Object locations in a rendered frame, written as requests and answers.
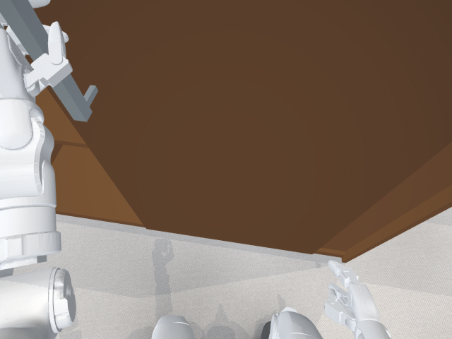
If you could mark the robot left upper arm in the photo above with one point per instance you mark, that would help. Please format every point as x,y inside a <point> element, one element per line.
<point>37,304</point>

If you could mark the handle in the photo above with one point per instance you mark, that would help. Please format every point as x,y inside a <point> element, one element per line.
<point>27,27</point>

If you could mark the right robot forearm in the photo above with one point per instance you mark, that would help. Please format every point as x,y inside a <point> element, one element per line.
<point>370,329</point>

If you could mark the robot left hand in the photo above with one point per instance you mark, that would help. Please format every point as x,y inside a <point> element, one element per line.
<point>48,69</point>

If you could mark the robot right thigh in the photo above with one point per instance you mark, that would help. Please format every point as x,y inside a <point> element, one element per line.
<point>291,325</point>

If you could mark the robot left thigh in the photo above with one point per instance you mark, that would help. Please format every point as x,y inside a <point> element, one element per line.
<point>173,327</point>

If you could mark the left robot forearm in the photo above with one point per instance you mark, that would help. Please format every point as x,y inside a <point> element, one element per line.
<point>28,231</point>

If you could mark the robot right hand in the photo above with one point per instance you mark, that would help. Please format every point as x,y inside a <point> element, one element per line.
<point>351,307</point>

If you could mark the wardrobe door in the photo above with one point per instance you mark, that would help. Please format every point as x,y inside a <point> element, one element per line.
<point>272,123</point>
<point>431,178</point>

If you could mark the robot thigh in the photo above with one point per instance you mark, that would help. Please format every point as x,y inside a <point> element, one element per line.
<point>291,325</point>
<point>173,327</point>

